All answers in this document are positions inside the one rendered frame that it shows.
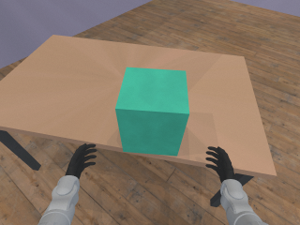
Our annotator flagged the carton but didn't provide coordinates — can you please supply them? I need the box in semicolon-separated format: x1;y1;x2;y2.
115;67;189;157

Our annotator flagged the robot left forearm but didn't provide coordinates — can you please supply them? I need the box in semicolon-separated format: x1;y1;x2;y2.
38;175;80;225

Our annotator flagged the robot right hand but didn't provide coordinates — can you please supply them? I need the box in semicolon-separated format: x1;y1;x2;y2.
205;146;236;183

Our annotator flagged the robot left hand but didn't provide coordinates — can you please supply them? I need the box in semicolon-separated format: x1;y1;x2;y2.
65;143;97;179

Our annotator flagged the robot right forearm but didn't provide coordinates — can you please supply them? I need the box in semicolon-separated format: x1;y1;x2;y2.
220;179;269;225

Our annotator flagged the table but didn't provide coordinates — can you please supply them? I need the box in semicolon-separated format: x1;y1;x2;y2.
0;35;277;207

